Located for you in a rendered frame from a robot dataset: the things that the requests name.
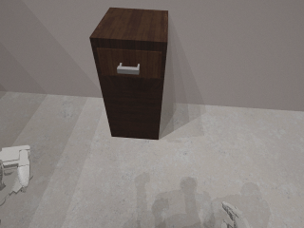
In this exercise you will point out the handle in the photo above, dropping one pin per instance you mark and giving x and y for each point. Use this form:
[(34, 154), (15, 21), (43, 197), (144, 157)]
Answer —
[(135, 70)]

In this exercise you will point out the cabinet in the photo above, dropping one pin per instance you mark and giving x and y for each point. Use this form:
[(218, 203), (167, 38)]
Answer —
[(133, 105)]

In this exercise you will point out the drawer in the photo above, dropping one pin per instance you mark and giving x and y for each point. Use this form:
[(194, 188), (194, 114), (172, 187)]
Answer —
[(150, 61)]

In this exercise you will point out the right robot hand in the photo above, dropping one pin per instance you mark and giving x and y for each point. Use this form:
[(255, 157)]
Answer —
[(235, 215)]

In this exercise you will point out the left robot hand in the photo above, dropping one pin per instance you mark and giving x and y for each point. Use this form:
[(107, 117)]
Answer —
[(15, 163)]

